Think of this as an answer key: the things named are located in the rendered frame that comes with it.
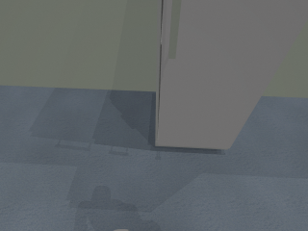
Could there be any handle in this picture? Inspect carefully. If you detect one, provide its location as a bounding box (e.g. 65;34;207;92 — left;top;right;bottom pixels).
168;0;182;59

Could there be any fridge door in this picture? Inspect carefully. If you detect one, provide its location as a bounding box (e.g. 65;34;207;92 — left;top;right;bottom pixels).
158;0;308;149

